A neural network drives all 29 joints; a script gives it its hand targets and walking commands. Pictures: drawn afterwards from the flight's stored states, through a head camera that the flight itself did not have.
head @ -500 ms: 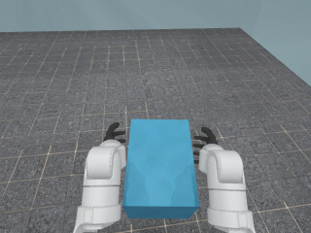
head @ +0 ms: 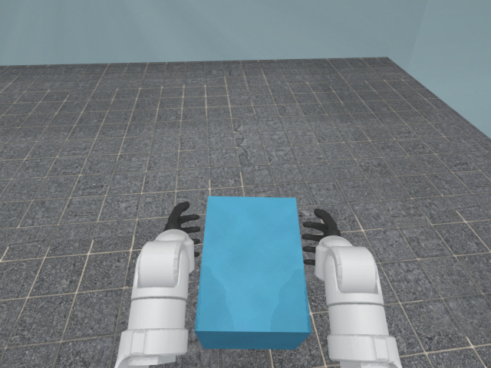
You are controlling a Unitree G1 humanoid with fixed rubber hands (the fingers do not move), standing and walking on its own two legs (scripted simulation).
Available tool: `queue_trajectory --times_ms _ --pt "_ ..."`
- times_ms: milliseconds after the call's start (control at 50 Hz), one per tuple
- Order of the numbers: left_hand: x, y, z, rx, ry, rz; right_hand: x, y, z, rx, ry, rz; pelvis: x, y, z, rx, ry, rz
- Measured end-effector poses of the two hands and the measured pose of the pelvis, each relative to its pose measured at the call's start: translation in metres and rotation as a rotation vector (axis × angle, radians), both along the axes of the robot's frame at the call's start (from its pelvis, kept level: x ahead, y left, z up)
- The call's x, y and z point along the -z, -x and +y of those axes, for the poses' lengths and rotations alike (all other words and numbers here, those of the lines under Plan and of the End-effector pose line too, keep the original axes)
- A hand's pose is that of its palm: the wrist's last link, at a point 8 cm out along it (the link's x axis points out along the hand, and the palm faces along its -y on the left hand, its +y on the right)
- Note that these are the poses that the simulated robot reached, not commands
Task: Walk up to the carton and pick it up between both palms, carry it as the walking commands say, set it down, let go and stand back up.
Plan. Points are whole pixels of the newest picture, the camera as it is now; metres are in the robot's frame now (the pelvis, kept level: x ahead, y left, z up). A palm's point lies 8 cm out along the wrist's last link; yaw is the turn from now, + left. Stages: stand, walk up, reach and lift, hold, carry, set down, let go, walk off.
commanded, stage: carry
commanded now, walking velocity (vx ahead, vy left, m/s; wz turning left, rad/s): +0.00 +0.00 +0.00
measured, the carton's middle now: (250, 271) +0.32 +0.00 -0.02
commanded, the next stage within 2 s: hold in 1.62 s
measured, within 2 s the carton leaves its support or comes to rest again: neither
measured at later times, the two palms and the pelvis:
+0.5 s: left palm (172, 248) +0.31 +0.13 +0.07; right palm (329, 256) +0.31 -0.12 +0.06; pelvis +0.01 +0.00 +0.00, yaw +0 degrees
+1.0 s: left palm (183, 249) +0.31 +0.12 +0.06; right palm (337, 258) +0.31 -0.14 +0.06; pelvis +0.01 -0.01 +0.00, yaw +0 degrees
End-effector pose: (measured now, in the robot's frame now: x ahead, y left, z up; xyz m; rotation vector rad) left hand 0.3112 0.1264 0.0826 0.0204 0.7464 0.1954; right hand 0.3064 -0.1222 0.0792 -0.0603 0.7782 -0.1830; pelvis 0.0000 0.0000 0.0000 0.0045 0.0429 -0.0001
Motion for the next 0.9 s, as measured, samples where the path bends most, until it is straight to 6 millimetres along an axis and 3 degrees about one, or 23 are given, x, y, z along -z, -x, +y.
queue_trajectory --times_ms 360,900 --pt "0.009 0.001 0.007 0.039 0.004 -0.047 0.011 0.000 0.002 -0.040 -0.011 -0.046 -0.001 -0.005 0.003 -0.005 0.000 -0.009" --pt "0.020 -0.003 -0.007 0.066 -0.003 -0.073 0.023 0.000 -0.013 -0.041 -0.024 -0.076 0.000 -0.010 -0.007 0.000 0.000 -0.012"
